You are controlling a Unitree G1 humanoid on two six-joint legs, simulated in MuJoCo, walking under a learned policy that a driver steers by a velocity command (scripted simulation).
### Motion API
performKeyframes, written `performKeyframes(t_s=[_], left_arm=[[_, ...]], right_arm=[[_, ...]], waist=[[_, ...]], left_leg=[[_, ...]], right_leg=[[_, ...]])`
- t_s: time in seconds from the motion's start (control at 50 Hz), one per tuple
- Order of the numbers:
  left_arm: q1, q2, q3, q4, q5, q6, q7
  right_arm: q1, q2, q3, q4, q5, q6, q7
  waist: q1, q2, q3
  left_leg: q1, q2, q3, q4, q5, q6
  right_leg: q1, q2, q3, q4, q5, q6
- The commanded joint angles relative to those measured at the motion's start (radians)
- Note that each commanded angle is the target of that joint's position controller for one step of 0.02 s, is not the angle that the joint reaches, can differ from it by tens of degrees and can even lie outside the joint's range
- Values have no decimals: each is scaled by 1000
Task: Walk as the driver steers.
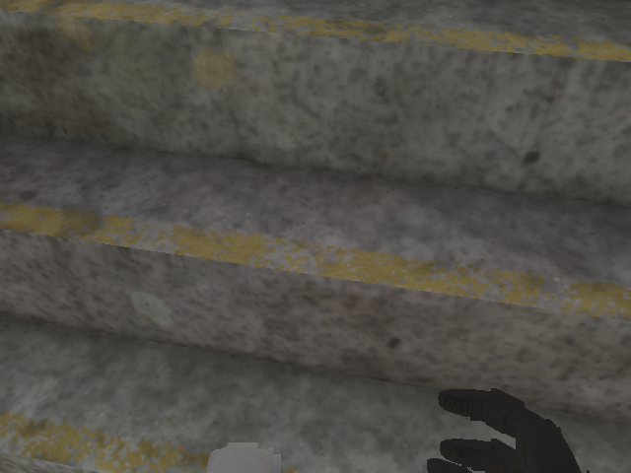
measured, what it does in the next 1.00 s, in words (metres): climbs, turning right: left foot 0.22 m higher, then right foot 0.22 m higher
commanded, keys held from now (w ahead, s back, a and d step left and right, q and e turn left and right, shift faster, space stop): w+q+shift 0.16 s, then w+e+shift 0.32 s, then e+shift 0.42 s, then w+e+shift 0.10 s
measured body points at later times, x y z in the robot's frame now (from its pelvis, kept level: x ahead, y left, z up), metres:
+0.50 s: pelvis +0.20 +0.12 +0.22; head +0.18 +0.13 +0.67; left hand +0.47 +0.25 +0.22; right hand +0.19 -0.06 +0.07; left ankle +0.14 +0.15 -0.51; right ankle +0.32 -0.02 -0.13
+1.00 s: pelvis +0.37 +0.19 +0.40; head +0.37 +0.20 +0.85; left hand +0.58 +0.36 +0.29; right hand +0.51 -0.07 +0.36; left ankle +0.46 +0.31 -0.29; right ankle +0.31 +0.06 -0.25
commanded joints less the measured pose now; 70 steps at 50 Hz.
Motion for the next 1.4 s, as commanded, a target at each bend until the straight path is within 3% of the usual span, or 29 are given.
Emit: performKeyframes(t_s=[0.02, 0.06, 0.1, 0.14, 0.18, 0.2, 0.24, 0.3, 0.42, 0.5, 0.54, 0.58, 0.62, 0.64, 0.66, 0.68, 0.7, 0.76, 0.9, 0.96, 0.98, 1.0, 1.02, 1.04, 1.06, 1.12, 1.24, 1.34, 1.4], left_arm=[[-171, 46, -10, -100, -2, -32, 13], [-26, 116, 6, -53, -27, -16, 41], [54, 234, 23, -10, -86, 5, 57], [40, 314, 39, -53, -72, -7, 58], [-95, 348, 72, -182, -115, -39, 29], [-202, 229, 54, -204, -99, -77, 0], [-656, -65, 1, -450, -76, -98, -40], [-496, -249, -81, -509, -71, -97, -75], [-417, -201, -122, -486, -126, -15, -44], [-727, -177, -141, -552, -123, 18, -41], [-645, -172, -132, -503, -95, 26, -55], [-629, -104, -110, -508, -68, 46, -51], [-449, 74, -39, -467, -67, 55, -77], [-314, 103, -9, -412, -82, 61, -77], [-211, 129, 4, -341, -77, 83, -58], [-259, 112, -13, -359, 0, 76, -20], [-248, 7, -38, -373, -4, 68, -10], [-362, -62, -18, -385, -45, 35, 13], [-376, 106, 27, -467, -105, 45, 64], [-479, 147, 30, -516, -62, 36, 69], [-517, -3, -9, -546, -41, 1, 30], [-492, -135, -39, -567, -72, -38, -9], [-274, -112, -38, -562, -106, -65, -41], [-269, -73, -31, -564, -122, -56, -53], [-328, -16, -27, -594, -111, -43, -45], [-472, -33, -43, -595, -93, -13, -21], [-550, -170, -94, -596, -107, -2, -5], [-828, -193, -138, -742, -73, -28, -55], [-978, -189, -143, -778, -75, -66, -87]], right_arm=[[-220, -42, 5, -165, -4, 11, 11], [-375, 20, 40, -239, 5, 15, 29], [-420, 52, 76, -265, 44, 7, 48], [-88, -155, -33, -186, 3, 10, 51], [317, -287, -110, -80, -29, 54, 5], [442, -404, -160, 54, -50, 67, -41], [380, -245, -105, 121, -121, 26, -31], [348, 1, -46, 304, -99, -55, 25], [139, 1, 5, 378, -123, -77, 37], [462, -117, 8, 474, -70, -81, -24], [484, -149, 1, 495, -91, -53, -48], [428, -337, -48, 435, -53, -25, -100], [327, -429, -95, 335, -48, 1, -126], [261, -421, -116, 267, -32, 8, -128], [165, -380, -113, 163, -26, -3, -110], [39, -160, -63, 46, -46, -44, -68], [-11, -109, -37, -52, -58, -87, -12], [169, -75, -18, -75, -122, -88, 53], [49, -136, -10, -176, -90, 18, -56], [540, -178, -92, 28, -52, 54, -52], [626, -202, -117, 147, -51, 40, -42], [582, -214, -110, 153, -113, 27, -38], [430, -303, -129, 52, -150, 15, -65], [311, -282, -126, 20, -107, -4, -72], [216, -236, -120, 18, -79, -28, -81], [308, -132, -100, 156, -115, -47, -74], [508, -151, -105, 290, -68, -43, -44], [597, -105, -93, 340, -52, -46, -83], [806, -101, -113, 416, -19, -1, -95]], waist=[[-60, -52, 186], [1, -100, 162], [-25, -176, 45], [-174, -283, -173], [-304, -203, -368], [-272, 133, -341], [-212, 139, -126], [-22, -40, 56], [138, -30, 161], [-46, 4, 79], [-9, -21, -20], [64, 135, -171], [168, 90, -180], [180, -16, -185], [170, -242, -135], [90, -473, -83], [48, -266, 17], [-155, 98, 136], [-142, -7, 76], [-369, -165, -197], [-325, 11, -141], [-215, 159, -46], [-61, 276, -160], [-18, 208, -93], [1, 91, 61], [-41, -64, 154], [-83, 6, 190], [-151, 42, 96], [-228, 69, 133]], left_leg=[[-97, 77, 58, -258, 27, 20], [-11, 134, 200, -501, -62, 9], [552, 6, 386, -964, -425, 60], [780, -201, 448, -1069, -536, 122], [1281, -53, -215, -1509, -556, 238], [1478, 129, -792, -1927, -734, 322], [1219, 164, -664, -1958, -540, 117], [1084, 112, -244, -1790, -169, 11], [704, 99, 198, -1993, 110, -91], [838, 143, 221, -2245, 292, -47], [1068, 107, 354, -2119, 955, -83], [1188, 150, 356, -2069, 1680, -32], [1452, 184, 329, -1807, 2069, -44], [1368, 170, 300, -1534, 1801, -60], [1040, 55, 262, -1187, 777, -81], [577, -179, 69, -584, 53, -105], [427, -170, -75, -356, -86, -86], [349, -125, -60, -368, -48, -37], [689, -89, 110, -1087, -133, -117], [1396, -130, 212, -1717, -148, -42], [1497, -45, 53, -1808, -2, 33], [1558, 109, -257, -1756, 342, 93], [1485, 353, -731, -1995, 38, 217], [1354, 436, -851, -2120, -571, 291], [1242, 397, -690, -2093, -731, 244], [1021, 235, -309, -2062, -437, 155], [1122, 251, -217, -2141, -339, 188], [1125, 236, -157, -2211, -80, 142], [1283, 203, -93, -2294, 293, 152]], right_leg=[[-37, -196, 95, -390, 378, -154], [40, -208, 69, -538, 406, -189], [-35, -187, -10, -537, 1158, -217], [268, -244, -5, -149, 2309, -262], [-116, -188, 102, 343, 1868, -219], [-528, 45, 199, 781, 627, -178], [-832, 193, 576, 1608, 361, -228], [-1061, 173, 645, 1801, 391, -300], [-1179, 175, 472, 1948, 511, -220], [-1051, 165, 191, 1547, 496, -157], [-904, 191, 140, 1385, 404, -193], [-528, 225, 31, 947, -84, -196], [-511, 283, 15, 691, -323, -224], [-308, 245, 130, 394, -169, -261], [-114, 182, 400, 201, 98, -341], [-161, 73, 952, 77, -48, -469], [-268, 49, 1045, 55, -41, -438], [-441, 132, 854, 194, -85, -278], [-568, 161, 707, 60, 350, -193], [-577, 259, 578, 468, 574, -117], [-721, 319, 489, 816, 128, -118], [-1004, 347, 502, 1228, 8, -95], [-1077, 288, 562, 1551, 40, -58], [-1153, 164, 515, 1713, 113, -29], [-1244, 82, 507, 1639, 199, -9], [-1191, 68, 486, 1573, 368, -35], [-1402, 49, 458, 1809, 271, -79], [-1125, -141, 312, 1339, 312, -34], [-957, -67, 167, 950, 65, -16]])
Next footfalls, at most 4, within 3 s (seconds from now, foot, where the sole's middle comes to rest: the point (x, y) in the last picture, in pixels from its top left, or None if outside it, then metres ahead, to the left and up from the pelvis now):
0.12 left None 0.18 0.16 -0.54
0.58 right None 0.35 0.05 -0.32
0.98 left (160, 401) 0.49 0.29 -0.32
1.38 right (438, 314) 0.46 -0.08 -0.06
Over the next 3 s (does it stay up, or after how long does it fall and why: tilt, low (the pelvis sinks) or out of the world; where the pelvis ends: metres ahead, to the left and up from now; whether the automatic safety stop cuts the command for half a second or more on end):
falls after 2.44 s (tilt)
